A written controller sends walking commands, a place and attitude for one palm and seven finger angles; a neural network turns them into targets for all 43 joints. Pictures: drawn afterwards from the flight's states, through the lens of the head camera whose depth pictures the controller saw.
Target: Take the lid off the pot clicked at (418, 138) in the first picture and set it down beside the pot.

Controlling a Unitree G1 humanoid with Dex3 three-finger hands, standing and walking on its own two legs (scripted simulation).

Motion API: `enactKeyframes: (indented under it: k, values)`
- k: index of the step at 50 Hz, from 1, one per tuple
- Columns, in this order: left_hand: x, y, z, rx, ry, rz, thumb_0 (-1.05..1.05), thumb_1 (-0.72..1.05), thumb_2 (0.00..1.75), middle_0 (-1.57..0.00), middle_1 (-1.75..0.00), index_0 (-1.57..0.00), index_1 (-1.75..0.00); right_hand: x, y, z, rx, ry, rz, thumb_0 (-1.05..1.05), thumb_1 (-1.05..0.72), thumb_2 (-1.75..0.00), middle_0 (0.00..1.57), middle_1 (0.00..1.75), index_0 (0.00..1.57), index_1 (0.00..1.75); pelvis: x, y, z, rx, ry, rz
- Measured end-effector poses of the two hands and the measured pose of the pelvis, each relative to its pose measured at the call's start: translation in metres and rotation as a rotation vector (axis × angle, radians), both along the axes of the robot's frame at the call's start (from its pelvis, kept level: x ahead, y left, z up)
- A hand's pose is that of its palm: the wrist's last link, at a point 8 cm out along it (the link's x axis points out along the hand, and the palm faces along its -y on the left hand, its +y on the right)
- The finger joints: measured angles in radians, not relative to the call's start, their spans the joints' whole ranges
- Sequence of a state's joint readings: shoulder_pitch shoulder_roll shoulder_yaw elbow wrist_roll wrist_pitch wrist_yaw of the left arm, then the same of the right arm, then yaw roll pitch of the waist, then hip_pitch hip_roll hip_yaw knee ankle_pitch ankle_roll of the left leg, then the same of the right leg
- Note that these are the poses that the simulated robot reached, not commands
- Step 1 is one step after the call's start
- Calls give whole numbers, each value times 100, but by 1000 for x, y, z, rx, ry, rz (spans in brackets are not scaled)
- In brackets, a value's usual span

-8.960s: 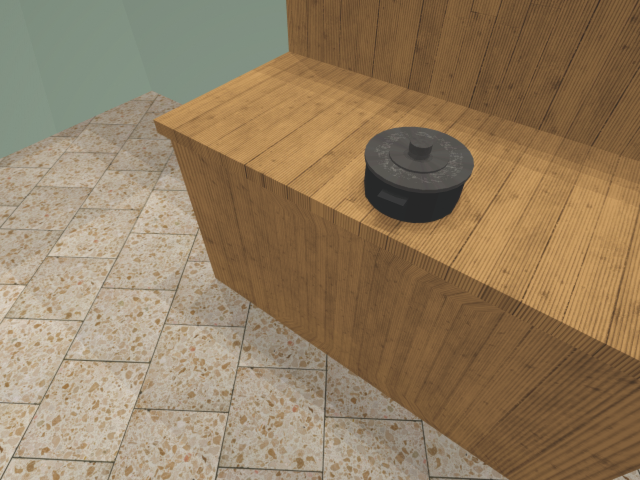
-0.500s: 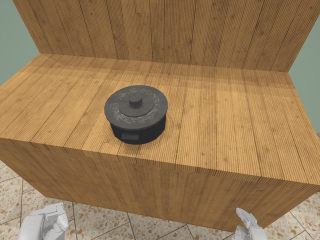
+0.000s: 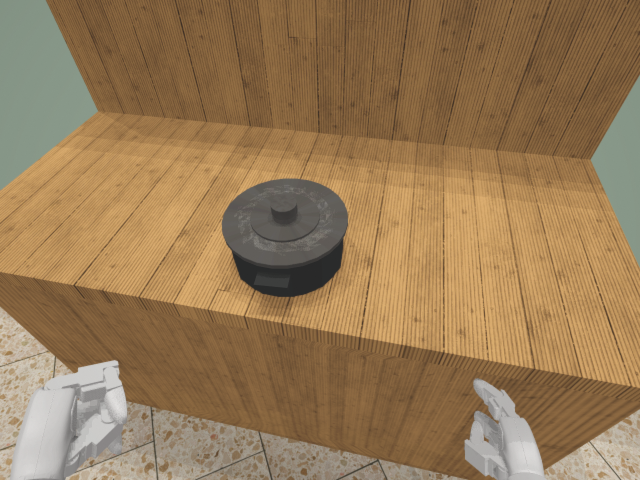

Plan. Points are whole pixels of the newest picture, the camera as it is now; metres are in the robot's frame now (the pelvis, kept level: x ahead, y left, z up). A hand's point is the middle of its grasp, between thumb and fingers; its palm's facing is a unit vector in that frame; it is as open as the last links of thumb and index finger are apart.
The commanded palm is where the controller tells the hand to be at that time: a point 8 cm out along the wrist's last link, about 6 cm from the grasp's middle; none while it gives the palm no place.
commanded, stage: raise the hand higher, near the body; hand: left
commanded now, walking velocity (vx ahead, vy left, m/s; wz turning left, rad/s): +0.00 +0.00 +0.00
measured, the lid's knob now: (284, 207) +0.50 +0.13 +0.06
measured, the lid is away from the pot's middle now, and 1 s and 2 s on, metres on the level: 0.00 0.00 0.00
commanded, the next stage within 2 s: reach forward and open the fingers in 0.18 s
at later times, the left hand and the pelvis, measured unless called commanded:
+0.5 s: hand (101, 381) +0.18 +0.26 +0.09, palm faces -0.01 -0.21 -0.98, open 2.9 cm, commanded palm +0.15 +0.27 +0.14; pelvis -0.01 +0.01 +0.00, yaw -3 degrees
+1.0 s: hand (104, 347) +0.21 +0.27 +0.10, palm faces -0.25 -0.03 -0.97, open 6.9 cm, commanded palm +0.20 +0.26 +0.17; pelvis -0.02 +0.01 +0.00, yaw +0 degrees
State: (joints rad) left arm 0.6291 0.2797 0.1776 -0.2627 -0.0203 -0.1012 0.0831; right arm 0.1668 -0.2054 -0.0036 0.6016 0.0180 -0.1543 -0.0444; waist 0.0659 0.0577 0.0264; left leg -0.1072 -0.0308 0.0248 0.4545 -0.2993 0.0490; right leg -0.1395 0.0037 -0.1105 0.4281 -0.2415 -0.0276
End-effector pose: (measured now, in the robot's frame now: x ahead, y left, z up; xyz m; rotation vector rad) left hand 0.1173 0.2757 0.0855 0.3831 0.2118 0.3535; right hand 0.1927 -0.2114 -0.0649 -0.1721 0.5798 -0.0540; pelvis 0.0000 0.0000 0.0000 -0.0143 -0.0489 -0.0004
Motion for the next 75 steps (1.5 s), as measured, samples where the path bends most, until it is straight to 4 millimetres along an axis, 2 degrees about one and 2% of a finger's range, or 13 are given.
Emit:
enactKeyframes:
  k: [15,22,25,29,37,40,43,47,53,59,66,72,75]
  values:
    - [19,4,37,63,-128,-50,2,89,90,-130,-150,-130,-150,-15,14,-13,14,68,26,1,-90,-90,20,30,20,30,1,8,0,-2,-5,-1]
    - [39,-8,57,745,68,-218,2,83,91,-128,-144,-127,-144,-11,7,-22,4,155,54,1,-90,-90,20,30,20,30,-5,11,-3,3,59,-38]
    - [44,-9,55,940,177,-299,1,77,94,-126,-137,-125,-137,-7,3,-26,19,188,41,1,-91,-90,20,30,20,30,-6,12,-4,5,75,-51]
    - [50,-8,59,1078,266,-382,1,67,99,-122,-126,-121,-125,-2,-1,-28,30,199,30,1,-91,-90,20,30,20,30,-5,11,-3,3,79,-42]
    - [63,-7,58,1057,376,-517,1,43,112,-114,-99,-113,-98,1,-4,-25,33,185,24,1,-91,-90,20,30,20,30,-6,9,0,0,64,-5]
    - [69,-10,66,1091,355,-571,1,34,117,-110,-88,-110,-87,-2,-4,-24,15,191,34,1,-91,-90,20,30,20,30,-9,8,1,-1,59,1]
    - [75,-9,76,1113,312,-581,1,25,120,-107,-78,-106,-77,-8,-4,-23,17,199,33,1,-91,-90,20,30,20,30,-12,8,2,-2,56,4]
    - [82,-3,75,1084,315,-561,1,14,123,-102,-63,-101,-63,-19,-4,-27,28,227,30,1,-91,-90,20,30,20,30,-18,9,3,-1,56,5]
    - [92,-12,79,1120,261,-615,1,-2,128,-94,-42,-94,-42,-35,-2,-31,21,256,24,1,-91,-90,20,30,20,30,-25,13,3,0,50,2]
    - [107,3,90,1116,247,-542,0,-17,132,-88,-23,-87,-22,-45,2,-32,41,263,13,1,-91,-90,20,30,20,30,-30,17,3,1,41,1]
    - [117,-14,85,1141,234,-623,0,-26,135,-84,-12,-83,-12,-45,9,-29,45,243,13,1,-91,-90,20,30,20,30,-33,24,2,3,35,-3]
    - [134,5,109,1152,208,-533,1,-28,137,-84,-10,-83,-9,-43,13,-28,50,240,22,1,-91,-90,20,30,20,30,-33,25,2,3,36,4]
    - [139,4,107,1102,218,-509,0,-29,138,-83,-9,-83,-9,-41,15,-28,65,237,31,1,-91,-90,20,30,20,30,-31,27,2,3,42,6]
